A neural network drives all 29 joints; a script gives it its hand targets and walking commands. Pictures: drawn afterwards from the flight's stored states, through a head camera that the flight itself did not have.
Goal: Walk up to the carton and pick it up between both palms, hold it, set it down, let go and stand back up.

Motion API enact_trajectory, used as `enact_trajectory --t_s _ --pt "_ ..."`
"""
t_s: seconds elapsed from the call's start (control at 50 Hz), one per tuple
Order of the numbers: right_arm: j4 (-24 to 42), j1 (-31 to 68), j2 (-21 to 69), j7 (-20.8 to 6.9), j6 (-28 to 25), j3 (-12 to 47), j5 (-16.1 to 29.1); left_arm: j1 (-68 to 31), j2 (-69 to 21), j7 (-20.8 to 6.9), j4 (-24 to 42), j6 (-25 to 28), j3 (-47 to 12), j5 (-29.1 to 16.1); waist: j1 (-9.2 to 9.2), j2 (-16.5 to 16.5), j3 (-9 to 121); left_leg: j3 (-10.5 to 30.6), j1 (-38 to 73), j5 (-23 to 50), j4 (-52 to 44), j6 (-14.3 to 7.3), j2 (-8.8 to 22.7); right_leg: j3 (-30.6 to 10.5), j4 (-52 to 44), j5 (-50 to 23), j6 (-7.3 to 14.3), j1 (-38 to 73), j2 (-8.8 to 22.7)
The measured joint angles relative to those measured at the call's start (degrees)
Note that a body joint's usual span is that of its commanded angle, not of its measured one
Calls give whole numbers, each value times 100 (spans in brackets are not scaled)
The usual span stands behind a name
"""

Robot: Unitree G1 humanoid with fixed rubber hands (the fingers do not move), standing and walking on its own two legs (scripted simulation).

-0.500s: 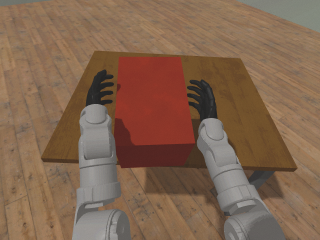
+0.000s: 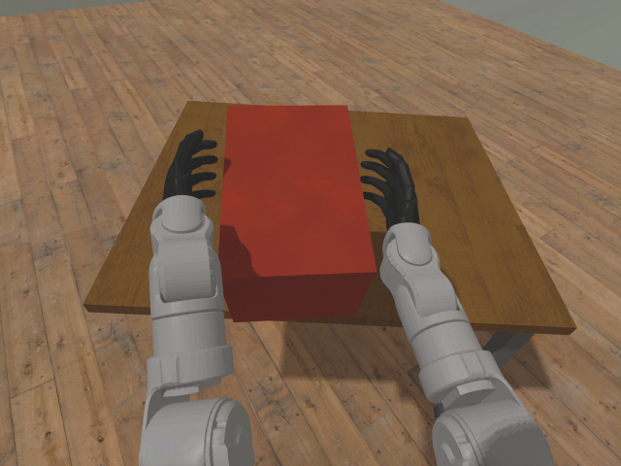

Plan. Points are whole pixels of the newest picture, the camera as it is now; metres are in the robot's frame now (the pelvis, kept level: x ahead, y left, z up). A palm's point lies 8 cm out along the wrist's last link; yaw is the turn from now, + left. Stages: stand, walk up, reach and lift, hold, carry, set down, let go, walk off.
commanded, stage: reach and lift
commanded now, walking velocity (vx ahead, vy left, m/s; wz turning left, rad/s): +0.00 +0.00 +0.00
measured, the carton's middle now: (291, 211) +0.42 +0.00 +0.10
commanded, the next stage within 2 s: hold in 0.16 s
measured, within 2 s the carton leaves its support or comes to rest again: neither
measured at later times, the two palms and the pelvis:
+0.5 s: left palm (173, 201) +0.35 +0.13 +0.19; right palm (398, 211) +0.34 -0.12 +0.16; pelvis +0.00 +0.00 +0.00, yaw +0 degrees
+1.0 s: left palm (173, 201) +0.35 +0.13 +0.19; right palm (397, 209) +0.34 -0.12 +0.17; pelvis +0.00 +0.00 +0.00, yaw +0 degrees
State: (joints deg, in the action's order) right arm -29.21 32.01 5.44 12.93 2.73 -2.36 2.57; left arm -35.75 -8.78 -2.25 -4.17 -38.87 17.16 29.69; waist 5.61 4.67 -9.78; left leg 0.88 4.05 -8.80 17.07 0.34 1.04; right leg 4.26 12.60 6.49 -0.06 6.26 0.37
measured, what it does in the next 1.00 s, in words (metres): stands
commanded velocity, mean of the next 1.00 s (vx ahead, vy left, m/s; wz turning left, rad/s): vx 0.00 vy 0.00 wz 0.00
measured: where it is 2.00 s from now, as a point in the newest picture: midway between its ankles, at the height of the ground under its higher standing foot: outside the picture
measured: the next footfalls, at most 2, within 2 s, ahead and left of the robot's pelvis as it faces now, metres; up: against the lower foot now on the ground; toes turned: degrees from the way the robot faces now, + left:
none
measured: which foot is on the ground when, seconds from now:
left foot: down 0.00-1.00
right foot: down 0.00-1.00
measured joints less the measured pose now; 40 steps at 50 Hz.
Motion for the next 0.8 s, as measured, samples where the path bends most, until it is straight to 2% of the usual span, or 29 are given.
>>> enact_trajectory --t_s 0.38,0.8 --pt "323 -26 4 72 258 192 155 105 -19 -90 415 -299 32 54 16 1 -67 17 148 26 -31 13 3 23 13 6 14 135 -2" --pt "461 -1 33 98 369 214 140 82 -25 -184 537 -405 103 86 7 -25 -100 20 187 53 -82 18 -3 32 27 18 22 148 6"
